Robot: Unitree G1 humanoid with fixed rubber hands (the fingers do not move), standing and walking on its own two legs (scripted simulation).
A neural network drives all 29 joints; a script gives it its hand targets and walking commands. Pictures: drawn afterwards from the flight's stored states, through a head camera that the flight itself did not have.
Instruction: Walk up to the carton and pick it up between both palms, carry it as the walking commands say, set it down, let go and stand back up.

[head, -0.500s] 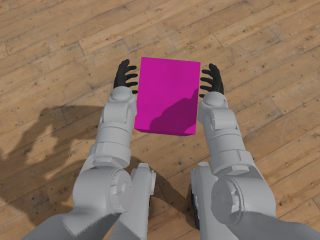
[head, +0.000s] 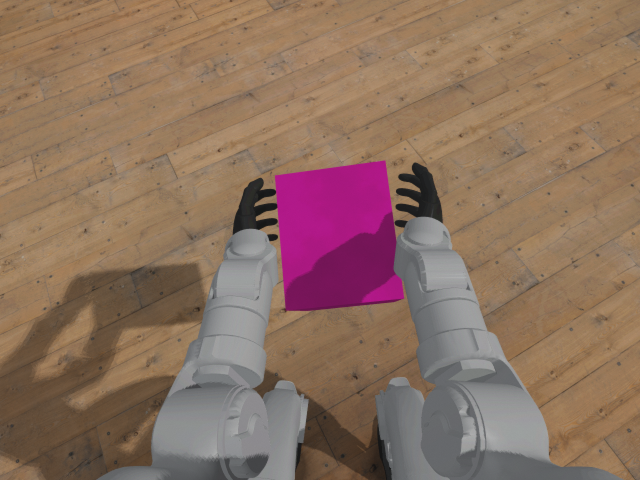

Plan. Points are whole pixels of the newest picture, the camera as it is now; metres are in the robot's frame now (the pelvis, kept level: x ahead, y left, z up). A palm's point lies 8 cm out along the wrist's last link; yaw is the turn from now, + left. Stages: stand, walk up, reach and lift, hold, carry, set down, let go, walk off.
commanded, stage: reach and lift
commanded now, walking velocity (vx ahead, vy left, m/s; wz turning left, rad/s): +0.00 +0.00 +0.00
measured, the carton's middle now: (341, 246) +0.44 +0.01 -0.10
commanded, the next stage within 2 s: none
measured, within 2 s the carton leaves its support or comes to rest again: neither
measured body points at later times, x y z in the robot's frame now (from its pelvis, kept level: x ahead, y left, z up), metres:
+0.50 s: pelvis +0.01 -0.01 +0.06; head +0.09 -0.02 +0.50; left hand +0.40 +0.13 +0.06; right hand +0.40 -0.11 +0.06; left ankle +0.07 +0.16 -0.61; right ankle +0.08 -0.12 -0.61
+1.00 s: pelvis +0.03 -0.01 +0.10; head +0.03 -0.01 +0.55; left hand +0.38 +0.13 +0.13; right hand +0.39 -0.11 +0.13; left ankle +0.07 +0.16 -0.61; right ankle +0.08 -0.12 -0.61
